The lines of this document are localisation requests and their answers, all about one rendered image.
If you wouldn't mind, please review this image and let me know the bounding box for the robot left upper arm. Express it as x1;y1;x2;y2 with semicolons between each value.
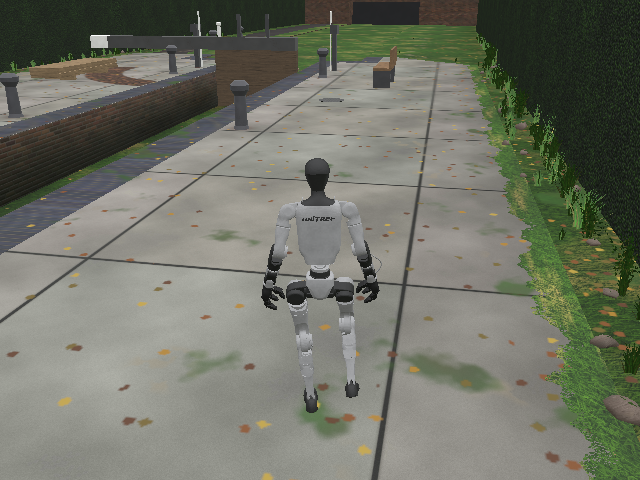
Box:
272;202;298;259

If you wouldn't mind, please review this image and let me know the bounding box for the left robot forearm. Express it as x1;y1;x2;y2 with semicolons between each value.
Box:
263;244;283;288

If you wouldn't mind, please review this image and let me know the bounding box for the left robot hand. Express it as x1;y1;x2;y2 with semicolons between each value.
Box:
261;285;285;310

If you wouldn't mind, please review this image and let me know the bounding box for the robot right shin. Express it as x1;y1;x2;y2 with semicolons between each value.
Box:
342;316;356;385

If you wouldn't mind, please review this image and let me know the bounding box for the humanoid robot head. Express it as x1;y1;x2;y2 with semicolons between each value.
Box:
301;158;335;206

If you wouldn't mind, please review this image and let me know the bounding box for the robot right upper arm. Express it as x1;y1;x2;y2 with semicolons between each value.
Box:
339;201;367;256

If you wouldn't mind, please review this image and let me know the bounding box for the right robot hand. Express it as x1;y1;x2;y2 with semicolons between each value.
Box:
356;279;380;303

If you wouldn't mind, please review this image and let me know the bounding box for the right robot forearm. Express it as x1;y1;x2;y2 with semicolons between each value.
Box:
357;240;377;283

